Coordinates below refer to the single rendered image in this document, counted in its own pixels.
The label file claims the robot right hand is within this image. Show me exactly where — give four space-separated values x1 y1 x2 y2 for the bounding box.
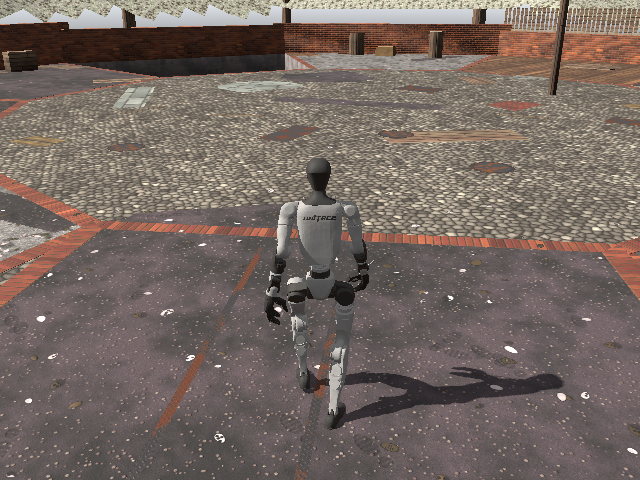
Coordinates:
346 270 369 292

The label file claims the robot left upper arm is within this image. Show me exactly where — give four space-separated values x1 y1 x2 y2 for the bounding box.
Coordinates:
276 201 299 259

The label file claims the robot left shin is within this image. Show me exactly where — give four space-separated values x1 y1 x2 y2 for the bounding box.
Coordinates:
291 316 308 377

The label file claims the robot left hand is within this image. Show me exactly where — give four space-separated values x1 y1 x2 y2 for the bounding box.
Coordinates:
264 295 288 325

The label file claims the robot right upper arm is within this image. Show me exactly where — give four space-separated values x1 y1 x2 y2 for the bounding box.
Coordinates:
340 201 364 254

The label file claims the robot right forearm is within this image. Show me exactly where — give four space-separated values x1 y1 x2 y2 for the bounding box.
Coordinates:
353 239 369 276

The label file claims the robot right foot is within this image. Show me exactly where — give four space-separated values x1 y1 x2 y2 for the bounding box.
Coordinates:
324 402 345 430

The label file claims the robot left forearm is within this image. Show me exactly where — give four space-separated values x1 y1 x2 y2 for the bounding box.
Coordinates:
266 244 286 297

